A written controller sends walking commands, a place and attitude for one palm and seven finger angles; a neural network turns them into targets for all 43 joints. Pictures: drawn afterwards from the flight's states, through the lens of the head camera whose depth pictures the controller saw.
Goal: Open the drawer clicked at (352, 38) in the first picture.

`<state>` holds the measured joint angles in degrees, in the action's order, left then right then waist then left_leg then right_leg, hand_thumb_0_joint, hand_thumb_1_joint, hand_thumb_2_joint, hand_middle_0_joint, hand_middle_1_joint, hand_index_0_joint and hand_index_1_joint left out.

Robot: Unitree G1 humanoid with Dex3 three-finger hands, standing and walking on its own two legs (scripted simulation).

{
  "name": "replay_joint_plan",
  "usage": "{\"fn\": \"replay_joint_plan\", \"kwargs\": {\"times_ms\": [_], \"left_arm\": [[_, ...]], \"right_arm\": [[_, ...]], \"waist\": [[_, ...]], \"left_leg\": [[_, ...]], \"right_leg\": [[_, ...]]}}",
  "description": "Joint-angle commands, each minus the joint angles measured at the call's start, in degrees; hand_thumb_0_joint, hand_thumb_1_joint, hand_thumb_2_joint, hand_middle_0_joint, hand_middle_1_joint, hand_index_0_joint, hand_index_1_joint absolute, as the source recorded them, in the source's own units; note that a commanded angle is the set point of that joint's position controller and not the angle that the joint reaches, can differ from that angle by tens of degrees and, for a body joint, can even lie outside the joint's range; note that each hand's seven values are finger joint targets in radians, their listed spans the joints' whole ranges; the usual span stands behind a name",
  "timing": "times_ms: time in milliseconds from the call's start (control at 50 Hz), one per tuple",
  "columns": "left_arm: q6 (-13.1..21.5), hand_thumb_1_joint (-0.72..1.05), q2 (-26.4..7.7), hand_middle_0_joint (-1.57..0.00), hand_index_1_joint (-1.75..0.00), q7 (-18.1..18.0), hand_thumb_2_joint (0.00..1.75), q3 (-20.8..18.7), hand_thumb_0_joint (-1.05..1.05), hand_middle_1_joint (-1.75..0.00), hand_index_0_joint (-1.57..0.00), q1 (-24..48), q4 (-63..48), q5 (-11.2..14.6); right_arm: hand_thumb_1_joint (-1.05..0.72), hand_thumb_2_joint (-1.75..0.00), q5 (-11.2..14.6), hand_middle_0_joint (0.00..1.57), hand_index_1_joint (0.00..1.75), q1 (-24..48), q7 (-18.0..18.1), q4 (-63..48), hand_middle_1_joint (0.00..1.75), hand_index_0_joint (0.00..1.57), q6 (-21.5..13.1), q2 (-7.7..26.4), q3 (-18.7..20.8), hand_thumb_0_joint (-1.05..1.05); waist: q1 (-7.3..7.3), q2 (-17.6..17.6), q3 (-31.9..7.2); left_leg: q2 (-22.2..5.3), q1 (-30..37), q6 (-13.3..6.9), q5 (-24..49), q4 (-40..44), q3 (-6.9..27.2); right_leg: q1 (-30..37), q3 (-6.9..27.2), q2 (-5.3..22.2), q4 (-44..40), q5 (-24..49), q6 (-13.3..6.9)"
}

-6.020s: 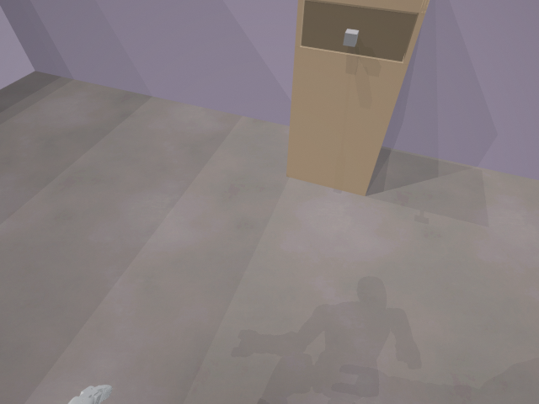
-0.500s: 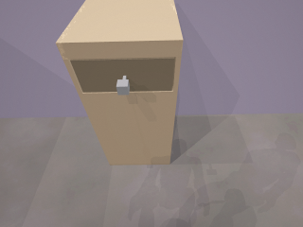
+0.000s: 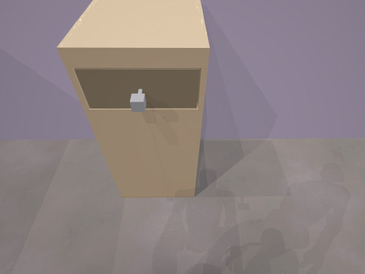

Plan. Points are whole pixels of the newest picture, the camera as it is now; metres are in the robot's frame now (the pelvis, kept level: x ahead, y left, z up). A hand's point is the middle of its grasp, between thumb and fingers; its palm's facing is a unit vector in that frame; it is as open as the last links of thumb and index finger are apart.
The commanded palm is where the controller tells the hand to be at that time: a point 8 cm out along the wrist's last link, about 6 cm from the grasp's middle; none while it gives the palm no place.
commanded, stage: look again from close up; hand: left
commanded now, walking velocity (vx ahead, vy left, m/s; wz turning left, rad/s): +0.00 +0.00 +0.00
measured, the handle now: (139, 98) +0.62 +0.17 +0.02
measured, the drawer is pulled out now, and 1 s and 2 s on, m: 0.00 0.00 0.00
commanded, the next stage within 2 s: shuffle to correct the standing spot in 0.52 s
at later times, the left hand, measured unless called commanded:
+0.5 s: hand out of the picture +0.05 +0.20 -0.18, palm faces +0.03 -0.98 -0.21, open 7.3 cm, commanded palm none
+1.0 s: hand out of the picture +0.05 +0.16 -0.18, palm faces +0.01 -0.98 -0.22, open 7.3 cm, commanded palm none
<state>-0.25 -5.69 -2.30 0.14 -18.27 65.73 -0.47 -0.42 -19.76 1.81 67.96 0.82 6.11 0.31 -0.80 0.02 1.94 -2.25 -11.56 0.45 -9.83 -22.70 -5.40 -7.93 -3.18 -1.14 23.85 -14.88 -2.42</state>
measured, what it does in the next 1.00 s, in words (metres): lifts its right foot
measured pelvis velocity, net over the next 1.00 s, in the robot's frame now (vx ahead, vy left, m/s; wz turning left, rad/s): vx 0.05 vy -0.02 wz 0.00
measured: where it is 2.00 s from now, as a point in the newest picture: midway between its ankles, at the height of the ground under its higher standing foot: outside the picture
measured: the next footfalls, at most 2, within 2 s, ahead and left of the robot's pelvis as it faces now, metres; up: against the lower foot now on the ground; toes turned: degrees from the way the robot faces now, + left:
left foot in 1.44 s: +0.18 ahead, +0.03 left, +0.00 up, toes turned +4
right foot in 1.68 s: +0.12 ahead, -0.21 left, +0.00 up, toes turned +2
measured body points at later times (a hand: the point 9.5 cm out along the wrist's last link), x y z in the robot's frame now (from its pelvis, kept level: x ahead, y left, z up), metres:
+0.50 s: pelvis +0.03 +0.03 -0.01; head +0.04 +0.03 +0.44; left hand +0.05 +0.26 -0.17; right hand +0.04 -0.20 -0.17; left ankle +0.03 +0.12 -0.74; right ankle -0.02 -0.09 -0.74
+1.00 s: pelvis +0.05 -0.02 -0.02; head +0.07 -0.04 +0.43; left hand +0.05 +0.21 -0.16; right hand +0.02 -0.24 -0.18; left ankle +0.03 +0.12 -0.74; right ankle +0.04 -0.09 -0.75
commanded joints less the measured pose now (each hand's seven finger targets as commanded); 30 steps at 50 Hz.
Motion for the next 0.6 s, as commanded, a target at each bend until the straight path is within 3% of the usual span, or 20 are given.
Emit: {"fn": "replay_joint_plan", "kwargs": {"times_ms": [0,20,40,60,80,140,160,180,200,240,320,580], "left_arm": [[1.22,0.9,-4.97,-0.2,-0.3,-0.43,0.9,-0.72,0.0,-0.3,-0.2,-4.4,-1.19,0.27],[3.02,0.9,-7.0,-0.2,-0.3,-2.15,0.9,-0.17,0.0,-0.3,-0.2,-6.93,-0.58,-1.17],[3.46,0.9,-9.75,-0.2,-0.3,-1.66,0.9,-0.73,0.0,-0.3,-0.2,-4.7,-3.68,-0.68],[3.62,0.9,-10.38,-0.2,-0.3,-1.18,0.9,-1.1,0.0,-0.3,-0.2,-2.22,-4.46,-0.73],[3.7,0.9,-9.14,-0.2,-0.3,-1.06,0.9,-0.89,0.0,-0.3,-0.2,-1.28,-4.62,-0.59],[3.62,0.9,-6.62,-0.2,-0.3,-0.86,0.9,-0.56,0.0,-0.3,-0.2,-1.78,-5.29,-0.2],[3.39,0.9,-6.2,-0.2,-0.3,-0.77,0.9,-0.48,0.0,-0.3,-0.2,-2.2,-5.35,-0.31],[3.28,0.9,-6.01,-0.2,-0.3,-0.69,0.9,-0.45,0.0,-0.3,-0.2,-3.08,-5.16,-0.25],[3.16,0.9,-5.94,-0.2,-0.3,-0.68,0.9,-0.47,0.0,-0.3,-0.2,-4.0,-5.0,-0.21],[2.8,0.9,-6.11,-0.2,-0.3,-0.6,0.9,-0.5,0.0,-0.3,-0.2,-4.18,-4.82,-0.17],[2.22,0.9,-6.84,-0.2,-0.3,-0.59,0.9,-0.56,0.0,-0.3,-0.2,-4.08,-5.16,-0.23],[1.57,0.9,-8.68,-0.2,-0.3,-0.34,0.9,-0.97,0.0,-0.3,-0.2,-3.27,-5.74,-0.36]], "right_arm": [[-0.9,-0.9,-0.15,0.2,0.3,-2.82,0.36,-1.18,0.3,0.2,-1.33,3.95,0.45,0.0],[-0.9,-0.9,-0.09,0.2,0.3,3.96,-0.66,-5.57,0.3,0.2,-2.48,6.61,0.05,0.0],[-0.9,-0.9,-0.26,0.2,0.3,0.19,-0.99,-7.26,0.3,0.2,-1.59,3.7,0.21,0.0],[-0.9,-0.9,-0.76,0.2,0.3,0.03,-1.35,-6.75,0.3,0.2,-1.04,3.69,0.15,0.0],[-0.9,-0.9,-0.87,0.2,0.3,-2.27,-1.37,-6.76,0.3,0.2,-1.22,3.98,0.1,0.0],[-0.9,-0.9,-0.8,0.2,0.3,-3.46,-1.06,-7.37,0.3,0.2,-2.36,4.88,-0.16,0.0],[-0.9,-0.9,-0.83,0.2,0.3,-3.18,-0.92,-7.55,0.3,0.2,-2.59,5.05,-0.22,0.0],[-0.9,-0.9,-0.84,0.2,0.3,-2.94,-0.73,-7.66,0.3,0.2,-2.87,5.44,-0.33,0.0],[-0.9,-0.9,-0.78,0.2,0.3,-2.36,-0.5,-7.86,0.3,0.2,-3.04,5.86,-0.31,0.0],[-0.9,-0.9,-0.59,0.2,0.3,-1.66,-0.2,-7.87,0.3,0.2,-3.02,6.54,-0.36,0.0],[-0.9,-0.9,-0.55,0.2,0.3,-0.92,-0.04,-7.64,0.3,0.2,-2.94,7.26,-0.41,0.0],[-0.9,-0.9,-0.5,0.2,0.3,1.39,0.18,-7.11,0.3,0.2,-3.02,8.95,-0.22,0.0]], "waist": [[0.51,-0.45,3.73],[2.75,0.24,5.97],[-0.95,-0.94,1.54],[-1.12,0.81,2.31],[-2.07,-0.25,1.2],[-1.47,-1.14,-0.16],[-0.87,2.13,0.82],[-0.29,2.75,0.05],[0.29,2.93,-0.51],[0.5,-0.65,0.51],[0.89,-1.07,2.49],[1.07,1.02,-0.64]], "left_leg": [[-4.34,2.33,-1.18,0.81,3.36,5.17],[-4.04,-5.32,0.46,0.61,-9.18,3.81],[-1.87,-3.49,-0.13,-8.43,-10.03,4.52],[-1.84,-1.64,-0.45,-7.57,-9.76,4.26],[-1.99,-1.41,-0.85,-5.67,-9.26,4.18],[-2.71,-1.54,-1.79,0.62,-5.73,5.8],[-3.19,-2.1,-2.2,2.12,-4.56,6.43],[-3.82,-2.28,-2.69,5.31,-4.08,7.26],[-4.24,-2.24,-3.01,7.8,-4.1,7.35],[-4.29,-2.67,-3.16,7.93,-3.49,7.37],[-4.38,-2.57,-3.45,9.0,-2.37,7.24],[-4.63,1.62,-3.67,13.28,-1.71,6.68]], "right_leg": [[-7.23,7.46,7.37,-7.71,1.01,0.46],[-6.91,10.25,10.29,-6.5,19.87,1.71],[-7.81,13.0,13.29,-8.54,6.09,-0.97],[-10.2,12.17,12.93,-9.06,-2.3,-2.38],[-11.04,10.4,10.99,-8.14,-7.86,-2.84],[-8.42,7.31,7.48,-2.54,-0.26,-2.29],[-7.98,6.23,6.68,-0.73,1.28,-1.85],[-6.32,5.74,6.01,1.02,4.38,-1.52],[-5.1,5.51,5.92,1.73,6.64,-1.26],[-4.58,5.2,5.99,1.93,7.79,-0.75],[-4.92,4.79,6.19,1.91,7.82,-0.11],[-2.81,4.44,6.75,1.47,10.45,0.58]]}}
